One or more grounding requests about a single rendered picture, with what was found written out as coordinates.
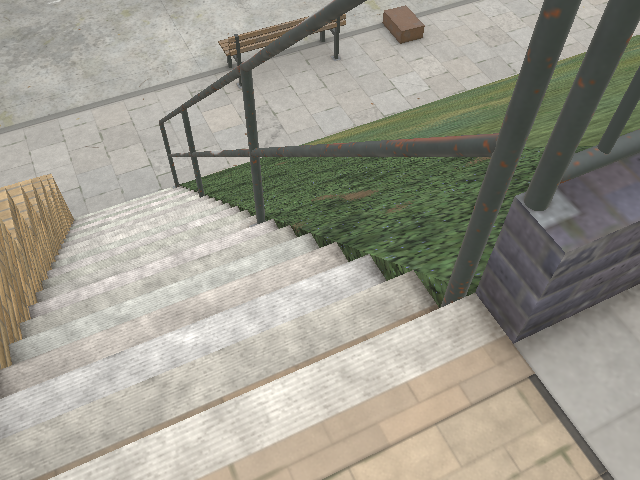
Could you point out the stairs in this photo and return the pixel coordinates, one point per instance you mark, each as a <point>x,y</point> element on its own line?
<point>167,305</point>

